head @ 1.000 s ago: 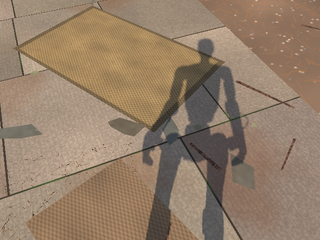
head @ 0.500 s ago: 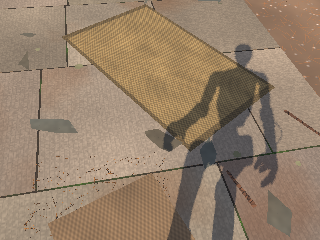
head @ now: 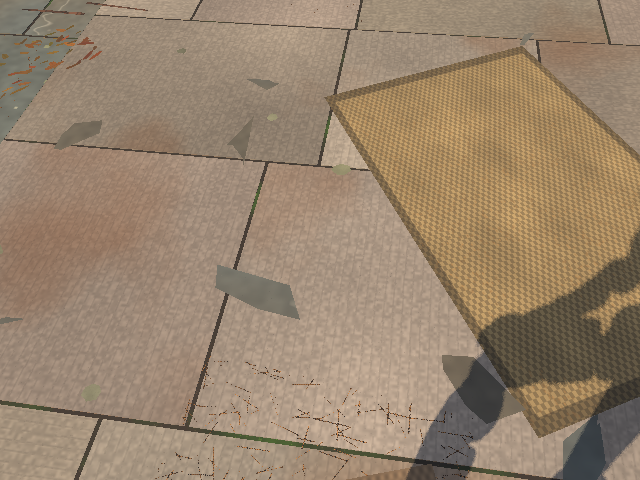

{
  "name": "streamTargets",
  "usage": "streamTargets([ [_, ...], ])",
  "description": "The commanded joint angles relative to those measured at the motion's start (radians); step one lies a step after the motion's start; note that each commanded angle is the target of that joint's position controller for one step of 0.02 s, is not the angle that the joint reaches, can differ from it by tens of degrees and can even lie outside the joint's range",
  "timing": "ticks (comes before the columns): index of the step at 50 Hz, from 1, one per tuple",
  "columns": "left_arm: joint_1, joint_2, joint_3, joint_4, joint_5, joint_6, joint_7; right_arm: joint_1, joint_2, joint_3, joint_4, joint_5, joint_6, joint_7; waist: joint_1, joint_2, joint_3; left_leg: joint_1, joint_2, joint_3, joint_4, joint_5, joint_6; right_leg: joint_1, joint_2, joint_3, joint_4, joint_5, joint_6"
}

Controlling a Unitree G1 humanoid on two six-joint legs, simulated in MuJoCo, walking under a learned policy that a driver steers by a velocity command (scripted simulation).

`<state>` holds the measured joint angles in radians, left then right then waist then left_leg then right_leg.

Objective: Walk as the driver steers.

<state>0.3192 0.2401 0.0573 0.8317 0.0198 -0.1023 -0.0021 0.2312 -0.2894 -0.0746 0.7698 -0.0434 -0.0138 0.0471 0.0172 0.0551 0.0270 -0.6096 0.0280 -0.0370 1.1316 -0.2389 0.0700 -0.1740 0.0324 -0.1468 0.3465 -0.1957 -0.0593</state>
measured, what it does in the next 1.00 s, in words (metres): walks ahead: left foot, then right foot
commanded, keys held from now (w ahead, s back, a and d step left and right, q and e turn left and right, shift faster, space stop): w+q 0.04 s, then w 0.96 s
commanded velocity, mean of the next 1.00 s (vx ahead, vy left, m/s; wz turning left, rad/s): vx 0.50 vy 0.00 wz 0.16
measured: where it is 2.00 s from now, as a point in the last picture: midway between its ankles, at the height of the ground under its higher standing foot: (323, 265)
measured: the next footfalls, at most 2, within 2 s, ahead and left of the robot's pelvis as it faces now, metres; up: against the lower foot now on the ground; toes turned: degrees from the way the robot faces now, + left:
left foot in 0.28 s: +0.30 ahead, +0.13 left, +0.00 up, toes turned +10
right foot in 0.82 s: +0.63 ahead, -0.01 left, +0.00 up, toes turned +3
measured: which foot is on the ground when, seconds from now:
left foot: up 0.00-0.26, down 0.28-0.84, up 0.86-1.00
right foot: down 0.00-0.28, up 0.30-0.80, down 0.82-1.00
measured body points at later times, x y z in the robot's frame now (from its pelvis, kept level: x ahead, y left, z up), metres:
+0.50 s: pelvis +0.27 +0.07 +0.00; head +0.29 +0.08 +0.45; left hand +0.30 +0.33 -0.14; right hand +0.35 -0.19 -0.13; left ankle +0.26 +0.12 -0.74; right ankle +0.30 -0.09 -0.66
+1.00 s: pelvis +0.56 +0.04 +0.00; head +0.58 +0.03 +0.45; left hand +0.57 +0.31 -0.13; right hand +0.63 -0.20 -0.15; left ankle +0.50 +0.18 -0.66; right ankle +0.59 -0.01 -0.74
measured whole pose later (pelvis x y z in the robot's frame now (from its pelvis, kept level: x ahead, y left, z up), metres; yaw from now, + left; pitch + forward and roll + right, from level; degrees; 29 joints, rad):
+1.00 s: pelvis +0.56 +0.04 +0.00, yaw +7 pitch -1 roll +0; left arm 0.29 0.22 0.05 0.94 0.01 -0.08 -0.01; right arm 0.28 -0.24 -0.04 0.95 -0.03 -0.06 0.02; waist -0.01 0.03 0.05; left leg -0.46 0.05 -0.01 1.13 -0.28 0.08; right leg -0.22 0.06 -0.11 0.40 -0.17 -0.10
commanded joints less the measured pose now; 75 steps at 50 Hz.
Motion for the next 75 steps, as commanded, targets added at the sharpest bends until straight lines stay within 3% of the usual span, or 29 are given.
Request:
streamTargets([
  [1,0.017,0.076,0.011,-0.035,-0.002,-0.024,-0.004,-0.019,0.0,0.009,-0.072,0.0,0.001,0.016,-0.023,-0.117,0.014,-0.119,0.048,-0.026,-0.038,0.104,-0.011,0.043,-0.291,0.171,-0.207,0.212,-0.116],
  [5,0.069,0.083,0.006,-0.003,0.0,-0.021,-0.007,-0.161,0.033,0.032,-0.112,0.006,-0.012,0.027,0.006,-0.12,0.038,-0.043,0.026,0.037,-0.304,0.247,-0.008,0.034,-0.246,0.048,-0.2,0.305,-0.089],
  [10,0.168,0.128,0.008,0.061,-0.001,0.005,0.004,-0.272,0.022,0.041,-0.14,-0.002,-0.019,0.023,0.037,-0.125,0.067,0.039,-0.01,0.121,-0.512,0.121,0.031,0.175,-0.295,0.031,-0.159,0.43,-0.093],
  [12,0.185,0.15,0.009,0.086,-0.002,0.02,0.009,-0.218,0.007,0.035,-0.119,-0.01,-0.026,0.011,0.004,-0.147,0.024,0.148,-0.064,0.152,-0.568,0.022,0.066,0.239,-0.302,0.009,-0.017,0.728,-0.085],
  [14,0.185,0.147,0.001,0.093,-0.01,0.033,0.013,0.059,-0.043,0.01,-0.019,-0.026,-0.048,-0.007,-0.116,-0.12,-0.142,0.537,-0.083,0.126,-0.656,0.067,0.117,0.125,-0.26,-0.041,0.327,0.723,-0.053],
  [15,0.184,0.08,-0.019,0.042,-0.028,0.028,0.006,0.22,-0.136,-0.015,0.009,-0.046,-0.053,-0.025,-0.168,0.012,-0.293,0.863,0.182,-0.193,-0.665,-0.05,0.192,-0.166,-0.2,-0.057,0.653,0.333,-0.021],
  [16,0.227,0.046,-0.021,0.017,-0.031,0.027,-0.005,0.25,-0.206,-0.033,0.019,-0.013,-0.045,-0.035,-0.132,0.158,-0.375,1.004,0.417,-0.632,-0.785,0.056,0.301,-0.449,-0.032,0.011,0.943,-0.369,0.01],
  [17,0.098,0.13,0.007,0.005,-0.016,0.031,0.001,0.224,-0.176,-0.03,0.029,0.019,-0.04,-0.042,-0.143,0.023,-0.274,0.932,0.352,-0.531,-0.793,0.147,0.267,-0.54,-0.077,0.139,0.982,-0.282,-0.001],
  [18,0.042,0.103,0.0,-0.016,-0.023,0.021,-0.004,0.15,-0.128,-0.017,0.038,0.025,-0.046,-0.043,-0.101,0.017,-0.146,0.792,0.307,-0.375,-0.814,0.257,0.233,-0.546,-0.111,0.152,0.936,-0.193,-0.008],
  [20,0.059,0.078,-0.002,0.011,-0.003,0.032,-0.009,0.063,-0.047,0.005,0.041,0.028,-0.059,-0.038,-0.024,-0.014,-0.05,0.589,0.214,-0.215,-0.877,0.342,0.16,-0.442,-0.148,0.152,0.813,-0.125,0.003],
  [24,0.063,0.04,-0.002,0.024,0.019,0.07,-0.032,0.089,-0.035,0.011,0.083,0.039,-0.084,-0.038,0.021,0.004,-0.014,0.483,0.16,-0.11,-0.969,0.371,0.157,-0.399,-0.147,0.13,0.739,-0.048,0.033],
  [36,-0.331,0.055,-0.014,-0.099,0.008,0.059,-0.033,0.264,-0.069,0.015,0.205,0.024,-0.083,-0.055,-0.058,0.003,0.097,0.676,0.188,-0.03,-0.975,0.481,0.129,-0.459,-0.102,0.081,0.273,0.157,-0.006],
  [38,-0.287,0.064,-0.008,-0.09,0.008,0.051,-0.027,0.242,-0.084,0.013,0.214,0.02,-0.08,-0.062,-0.026,0.004,0.077,0.71,0.194,-0.01,-0.892,0.666,0.11,-0.367,-0.066,0.063,0.229,0.075,-0.04],
  [40,-0.059,0.09,0.011,-0.013,0.011,0.037,-0.011,0.212,-0.1,0.009,0.221,0.017,-0.074,-0.063,0.076,-0.013,-0.046,0.683,0.149,0.035,-0.61,0.863,0.078,-0.082,0.006,0.029,0.15,0.05,-0.078],
  [41,0.124,0.144,0.031,0.04,0.029,0.026,0.001,0.217,-0.079,0.018,0.21,0.021,-0.075,-0.061,0.137,-0.057,-0.162,0.52,0.104,0.061,-0.356,0.659,0.061,0.185,-0.093,0.138,0.146,0.019,-0.119],
  [42,0.228,0.269,0.063,0.05,0.049,0.024,0.006,0.328,0.024,0.039,0.185,0.063,-0.076,-0.05,0.109,-0.28,-0.308,0.172,-0.065,0.127,0.059,0.121,0.008,0.479,-0.403,0.624,0.07,-0.125,-0.244],
  [43,0.17,0.236,0.056,0.051,0.008,0.037,-0.006,0.314,-0.036,0.021,0.2,0.037,-0.078,-0.049,0.087,-0.244,-0.32,0.045,-0.113,-0.016,0.19,-0.26,0.022,0.45,-0.439,0.865,-0.079,-0.129,-0.266],
  [45,-0.02,0.117,0.027,0.027,-0.009,0.034,-0.013,0.161,-0.046,0.017,0.163,0.027,-0.081,-0.042,0.023,-0.09,-0.06,-0.005,0.001,-0.026,0.15,-0.095,0.032,0.17,-0.368,0.571,-0.119,-0.119,-0.21],
  [47,-0.053,0.055,0.007,0.05,-0.009,0.022,-0.01,0.152,-0.008,0.021,0.165,0.01,-0.062,-0.035,-0.033,-0.112,0.006,0.078,0.055,-0.012,0.041,-0.037,0.02,0.018,-0.277,0.4,-0.17,0.017,-0.146],
  [52,0.055,0.077,0.008,0.115,-0.015,-0.004,-0.009,0.055,0.021,0.027,0.141,0.002,-0.029,-0.018,-0.041,-0.104,0.037,0.02,0.084,0.04,-0.078,0.077,-0.027,0.0,-0.228,0.274,-0.228,0.193,-0.156],
  [62,0.202,0.094,0.007,0.161,-0.006,0.014,0.007,-0.293,0.019,0.042,0.018,0.023,-0.043,-0.024,0.05,-0.128,0.06,-0.001,0.021,0.072,-0.512,0.219,-0.081,0.163,-0.209,0.309,-0.128,0.397,-0.157],
  [65,0.16,0.121,0.019,0.148,0.003,0.021,0.016,-0.251,-0.015,0.033,0.008,0.029,-0.061,-0.029,0.009,-0.14,0.043,0.113,0.001,0.051,-0.589,0.12,-0.052,0.181,-0.229,0.351,-0.047,0.467,-0.135],
  [67,0.116,0.125,0.024,0.135,-0.003,0.02,0.01,-0.029,-0.056,0.011,0.073,0.021,-0.082,-0.045,-0.088,-0.092,-0.061,0.422,-0.03,0.061,-0.693,0.107,-0.013,0.112,-0.165,0.314,0.191,0.547,-0.098],
  [68,0.105,0.087,0.015,0.105,-0.015,0.016,0.005,0.138,-0.127,-0.01,0.095,-0.005,-0.095,-0.06,-0.146,-0.003,-0.196,0.671,0.14,-0.106,-0.716,0.001,0.036,-0.036,-0.099,0.264,0.452,0.353,-0.076],
  [69,0.197,-0.022,-0.005,0.069,-0.052,0.019,0.007,0.19,-0.225,-0.034,0.083,-0.024,-0.088,-0.064,-0.109,0.209,-0.322,0.932,0.415,-0.512,-0.791,-0.099,0.13,-0.37,0.057,0.151,0.766,-0.237,-0.035],
  [70,0.196,0.077,0.016,0.081,-0.026,0.031,0.013,0.133,-0.165,-0.026,0.074,-0.002,-0.07,-0.06,-0.087,0.145,-0.306,0.859,0.421,-0.64,-0.857,-0.178,0.156,-0.46,0.017,0.201,0.887,-0.327,-0.051],
  [71,0.14,0.092,0.025,0.083,-0.015,0.038,0.009,0.049,-0.08,-0.005,0.058,0.006,-0.066,-0.058,-0.057,0.041,-0.161,0.727,0.38,-0.487,-0.872,-0.207,0.132,-0.48,-0.039,0.217,0.906,-0.236,-0.055],
  [73,0.067,0.055,0.024,0.071,-0.002,0.048,-0.009,-0.012,-0.014,0.012,0.061,0.012,-0.076,-0.057,-0.03,0.018,-0.039,0.539,0.29,-0.248,-0.93,-0.038,0.085,-0.436,-0.096,0.208,0.84,-0.131,-0.038],
  [75,0.066,0.036,0.024,0.065,0.014,0.075,-0.025,0.01,0.001,0.017,0.085,0.021,-0.092,-0.061,-0.002,0.046,-0.019,0.475,0.249,-0.12,-0.954,0.104,0.066,-0.401,-0.112,0.195,0.82,-0.098,-0.017],
])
